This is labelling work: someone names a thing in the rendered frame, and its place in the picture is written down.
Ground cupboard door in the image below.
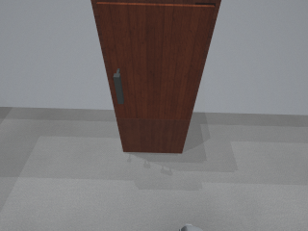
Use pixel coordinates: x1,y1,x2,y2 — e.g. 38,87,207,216
96,2,215,120

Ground handle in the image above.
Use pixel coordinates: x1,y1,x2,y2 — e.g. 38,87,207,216
113,68,124,104

